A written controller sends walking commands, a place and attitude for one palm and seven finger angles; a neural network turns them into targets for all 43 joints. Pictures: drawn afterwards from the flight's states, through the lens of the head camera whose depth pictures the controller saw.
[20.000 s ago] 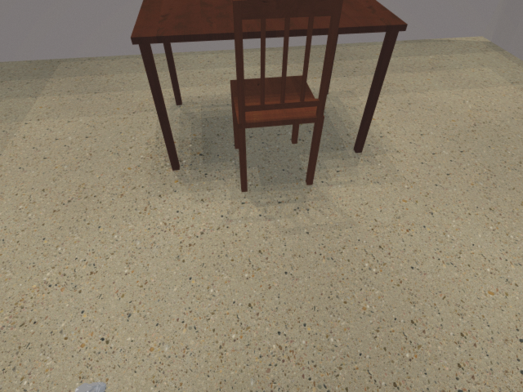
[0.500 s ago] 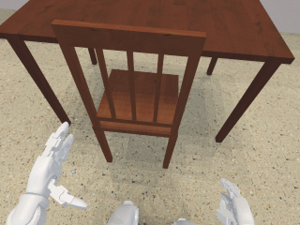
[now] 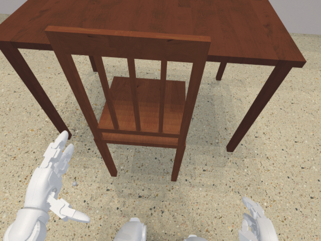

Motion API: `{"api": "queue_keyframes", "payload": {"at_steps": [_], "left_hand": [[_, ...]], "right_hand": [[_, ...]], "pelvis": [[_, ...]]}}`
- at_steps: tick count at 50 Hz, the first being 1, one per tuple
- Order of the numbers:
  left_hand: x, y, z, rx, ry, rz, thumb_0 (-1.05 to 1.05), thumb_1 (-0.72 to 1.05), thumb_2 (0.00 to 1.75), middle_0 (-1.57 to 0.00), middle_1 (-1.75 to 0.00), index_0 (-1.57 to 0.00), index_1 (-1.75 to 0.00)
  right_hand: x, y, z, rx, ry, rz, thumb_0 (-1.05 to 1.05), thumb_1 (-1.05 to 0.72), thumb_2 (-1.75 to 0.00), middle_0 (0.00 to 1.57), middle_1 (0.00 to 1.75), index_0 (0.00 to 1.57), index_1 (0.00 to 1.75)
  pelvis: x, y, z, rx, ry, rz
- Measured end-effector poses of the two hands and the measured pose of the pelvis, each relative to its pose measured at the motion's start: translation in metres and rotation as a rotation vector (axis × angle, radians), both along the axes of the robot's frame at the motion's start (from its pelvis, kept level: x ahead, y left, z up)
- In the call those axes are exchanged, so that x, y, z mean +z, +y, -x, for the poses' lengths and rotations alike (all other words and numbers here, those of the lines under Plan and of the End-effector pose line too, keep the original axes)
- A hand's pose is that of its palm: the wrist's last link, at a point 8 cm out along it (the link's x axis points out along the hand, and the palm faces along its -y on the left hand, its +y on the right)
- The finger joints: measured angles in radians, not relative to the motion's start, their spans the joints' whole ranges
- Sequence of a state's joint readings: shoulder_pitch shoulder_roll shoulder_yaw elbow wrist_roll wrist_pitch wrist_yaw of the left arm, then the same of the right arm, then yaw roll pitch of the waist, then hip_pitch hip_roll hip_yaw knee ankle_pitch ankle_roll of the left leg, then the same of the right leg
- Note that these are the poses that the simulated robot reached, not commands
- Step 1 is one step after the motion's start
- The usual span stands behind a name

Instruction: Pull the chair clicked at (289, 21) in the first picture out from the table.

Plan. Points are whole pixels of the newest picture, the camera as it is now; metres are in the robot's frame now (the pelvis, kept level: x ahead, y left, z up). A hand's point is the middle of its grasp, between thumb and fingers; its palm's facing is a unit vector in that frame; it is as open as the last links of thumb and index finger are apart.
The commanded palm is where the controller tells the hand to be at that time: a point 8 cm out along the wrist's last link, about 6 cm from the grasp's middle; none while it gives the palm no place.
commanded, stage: raise the hand toward the chair's back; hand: left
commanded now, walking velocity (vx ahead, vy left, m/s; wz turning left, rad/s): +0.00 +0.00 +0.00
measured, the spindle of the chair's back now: (135, 100) +0.53 +0.10 +0.00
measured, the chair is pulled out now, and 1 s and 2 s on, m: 0.00 0.00 0.00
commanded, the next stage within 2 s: aim the fingers beside a spindle in 0.08 s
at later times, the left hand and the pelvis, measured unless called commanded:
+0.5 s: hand (92, 173) +0.27 +0.17 +0.03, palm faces -0.07 -1.00 -0.05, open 17.0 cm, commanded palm +0.26 +0.23 +0.03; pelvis +0.00 -0.01 -0.01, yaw +0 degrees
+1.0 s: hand (113, 157) +0.32 +0.14 +0.01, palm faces -0.07 -1.00 -0.05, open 17.0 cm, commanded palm +0.31 +0.19 +0.01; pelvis +0.00 -0.01 -0.02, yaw -1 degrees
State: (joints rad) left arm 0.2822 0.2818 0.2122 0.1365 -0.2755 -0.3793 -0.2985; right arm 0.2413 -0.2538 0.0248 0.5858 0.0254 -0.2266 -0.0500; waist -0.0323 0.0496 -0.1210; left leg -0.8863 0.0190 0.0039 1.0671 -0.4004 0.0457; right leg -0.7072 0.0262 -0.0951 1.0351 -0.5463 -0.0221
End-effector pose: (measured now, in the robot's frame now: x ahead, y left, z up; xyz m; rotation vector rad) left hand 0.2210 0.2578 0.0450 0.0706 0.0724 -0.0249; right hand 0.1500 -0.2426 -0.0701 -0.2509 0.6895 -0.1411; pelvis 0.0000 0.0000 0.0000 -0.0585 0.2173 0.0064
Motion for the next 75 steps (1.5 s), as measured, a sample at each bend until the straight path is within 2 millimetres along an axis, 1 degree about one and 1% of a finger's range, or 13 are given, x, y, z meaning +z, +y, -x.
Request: {"api": "queue_keyframes", "payload": {"at_steps": [11, 16, 23, 29, 33, 36, 42, 46, 54, 59, 68, 75], "left_hand": [[0.000, -0.006, 0.002, -0.005, 0.003, 0.004, -0.01, -0.50, 0.30, -0.06, -0.08, -0.06, -0.08], [-0.003, -0.011, -0.003, -0.010, -0.008, 0.011, -0.01, -0.50, 0.30, -0.06, -0.08, -0.06, -0.08], [-0.013, -0.025, -0.026, -0.039, -0.016, 0.021, -0.01, -0.50, 0.30, -0.06, -0.08, -0.06, -0.08], [-0.016, -0.031, -0.043, -0.034, -0.017, 0.021, -0.01, -0.50, 0.30, -0.06, -0.08, -0.06, -0.09], [-0.019, -0.032, -0.051, -0.029, -0.016, 0.022, -0.01, -0.50, 0.30, -0.06, -0.08, -0.06, -0.08], [-0.019, -0.038, -0.055, -0.038, -0.022, 0.023, -0.01, -0.50, 0.30, -0.06, -0.08, -0.06, -0.08], [-0.027, -0.054, -0.062, -0.053, -0.024, 0.029, -0.01, -0.50, 0.30, -0.06, -0.08, -0.06, -0.08], [-0.032, -0.060, -0.072, -0.045, -0.028, 0.027, -0.01, -0.50, 0.30, -0.06, -0.08, -0.06, -0.08], [-0.034, -0.072, -0.089, -0.045, -0.046, 0.023, -0.01, -0.50, 0.30, -0.06, -0.08, -0.06, -0.08], [-0.041, -0.082, -0.101, -0.049, -0.033, 0.024, -0.01, -0.50, 0.30, -0.06, -0.08, -0.06, -0.08], [-0.050, -0.087, -0.126, -0.035, -0.043, 0.020, -0.01, -0.50, 0.30, -0.06, -0.08, -0.06, -0.08], [-0.057, -0.099, -0.145, -0.048, -0.034, 0.027, -0.01, -0.50, 0.30, -0.06, -0.08, -0.06, -0.08]], "right_hand": [[-0.001, 0.003, -0.009, 0.020, -0.023, -0.021, 0.02, -0.91, -0.90, 0.20, 0.30, 0.20, 0.30], [-0.005, 0.000, -0.009, 0.030, -0.024, -0.016, 0.02, -0.91, -0.90, 0.20, 0.30, 0.20, 0.30], [-0.013, -0.006, -0.002, 0.022, 0.005, -0.006, 0.02, -0.91, -0.90, 0.20, 0.30, 0.20, 0.30], [-0.019, -0.011, 0.009, 0.000, 0.044, -0.010, 0.02, -0.91, -0.90, 0.20, 0.30, 0.20, 0.30], [-0.024, -0.013, 0.016, -0.011, 0.073, -0.010, 0.02, -0.91, -0.90, 0.20, 0.30, 0.20, 0.30], [-0.027, -0.015, 0.020, -0.016, 0.088, -0.012, 0.02, -0.91, -0.90, 0.20, 0.30, 0.20, 0.30], [-0.033, -0.015, 0.022, -0.017, 0.112, -0.014, 0.02, -0.91, -0.90, 0.20, 0.30, 0.20, 0.30], [-0.038, -0.015, 0.021, -0.015, 0.123, -0.015, 0.02, -0.91, -0.90, 0.20, 0.30, 0.20, 0.30], [-0.047, -0.014, 0.021, -0.010, 0.148, -0.031, 0.01, -0.91, -0.90, 0.20, 0.30, 0.20, 0.30], [-0.053, -0.016, 0.025, -0.012, 0.175, -0.034, 0.01, -0.91, -0.90, 0.20, 0.30, 0.20, 0.30], [-0.067, -0.023, 0.040, -0.033, 0.248, -0.027, 0.01, -0.91, -0.90, 0.20, 0.30, 0.20, 0.30], [-0.076, -0.027, 0.054, -0.055, 0.311, -0.029, 0.01, -0.91, -0.90, 0.20, 0.30, 0.20, 0.30]], "pelvis": [[-0.001, -0.005, 0.001, 0.003, -0.003, -0.004], [-0.004, -0.006, 0.002, 0.005, 0.005, -0.004], [-0.009, -0.009, 0.004, 0.000, 0.023, -0.006], [-0.011, -0.010, 0.004, -0.009, 0.036, -0.011], [-0.012, -0.010, 0.003, -0.013, 0.045, -0.013], [-0.013, -0.010, 0.002, -0.014, 0.050, -0.014], [-0.017, -0.010, 0.002, -0.017, 0.064, -0.018], [-0.021, -0.011, 0.004, -0.018, 0.073, -0.018], [-0.026, -0.013, 0.005, -0.019, 0.086, -0.021], [-0.029, -0.014, 0.006, -0.020, 0.097, -0.022], [-0.037, -0.017, 0.007, -0.025, 0.124, -0.022], [-0.042, -0.017, 0.006, -0.029, 0.147, -0.024]]}}
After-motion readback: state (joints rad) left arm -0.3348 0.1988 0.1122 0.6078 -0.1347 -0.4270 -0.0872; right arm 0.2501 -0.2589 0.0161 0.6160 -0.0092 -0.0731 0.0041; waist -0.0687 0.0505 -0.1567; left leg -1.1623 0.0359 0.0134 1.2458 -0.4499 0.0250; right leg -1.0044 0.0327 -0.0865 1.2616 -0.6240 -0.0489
